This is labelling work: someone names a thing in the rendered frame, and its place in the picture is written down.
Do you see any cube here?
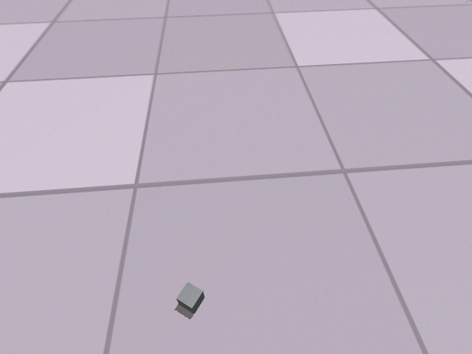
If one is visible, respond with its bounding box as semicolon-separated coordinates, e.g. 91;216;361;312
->
176;282;205;314

